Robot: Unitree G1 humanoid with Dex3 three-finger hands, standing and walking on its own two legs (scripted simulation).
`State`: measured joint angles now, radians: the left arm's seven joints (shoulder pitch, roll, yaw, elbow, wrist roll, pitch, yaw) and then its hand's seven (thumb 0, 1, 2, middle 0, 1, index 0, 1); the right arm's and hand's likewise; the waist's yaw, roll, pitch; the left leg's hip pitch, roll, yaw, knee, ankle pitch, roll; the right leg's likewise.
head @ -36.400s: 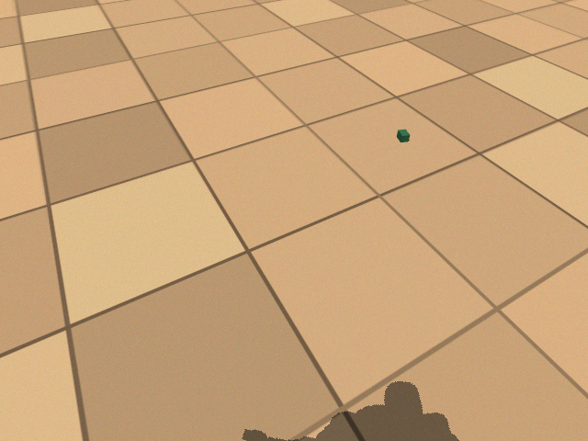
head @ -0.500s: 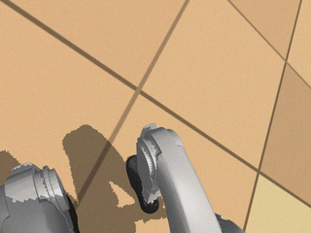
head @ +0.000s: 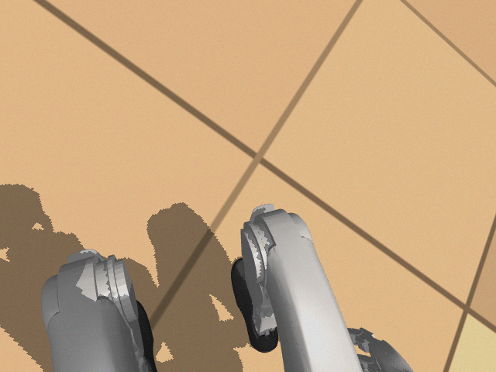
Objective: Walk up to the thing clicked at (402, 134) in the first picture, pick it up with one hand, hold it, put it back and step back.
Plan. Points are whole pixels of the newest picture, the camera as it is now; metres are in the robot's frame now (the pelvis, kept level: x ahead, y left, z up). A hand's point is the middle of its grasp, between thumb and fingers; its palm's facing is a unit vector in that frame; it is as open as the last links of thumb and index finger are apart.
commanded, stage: lift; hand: left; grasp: from above
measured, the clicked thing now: out of the picture +0.51 +0.37 -0.18
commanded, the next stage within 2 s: hold in 1.58 s
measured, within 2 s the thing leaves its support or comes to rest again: neither
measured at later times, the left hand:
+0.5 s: hand out of the picture +0.40 +0.35 +0.01, palm faces -0.38 -0.21 -0.90, open 5.7 cm
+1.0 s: hand out of the picture +0.34 +0.30 +0.21, palm faces -0.40 -0.24 -0.89, open 5.9 cm
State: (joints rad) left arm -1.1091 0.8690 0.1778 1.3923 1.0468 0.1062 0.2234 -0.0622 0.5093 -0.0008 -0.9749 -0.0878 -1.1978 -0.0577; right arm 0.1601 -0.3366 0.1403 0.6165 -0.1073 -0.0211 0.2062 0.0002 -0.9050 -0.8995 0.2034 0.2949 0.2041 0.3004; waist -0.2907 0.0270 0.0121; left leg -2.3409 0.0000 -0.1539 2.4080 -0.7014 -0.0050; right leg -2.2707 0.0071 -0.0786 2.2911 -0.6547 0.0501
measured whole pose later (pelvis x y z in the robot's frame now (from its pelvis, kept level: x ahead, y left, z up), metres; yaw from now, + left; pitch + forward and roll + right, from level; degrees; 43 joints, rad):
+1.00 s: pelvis +0.02 +0.00 +0.29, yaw +7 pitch +22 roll -3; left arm -0.42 0.45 -0.11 0.77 0.87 0.26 0.09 -0.04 0.55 0.02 -0.85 -0.28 -1.06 -0.28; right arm 0.20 -0.24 0.00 0.71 0.04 -0.03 -0.05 0.01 -0.89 -0.89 0.21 0.30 0.21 0.30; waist -0.09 0.06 -0.16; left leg -1.25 0.03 -0.04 1.41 -0.55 0.00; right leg -1.23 -0.01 -0.02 1.36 -0.52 0.03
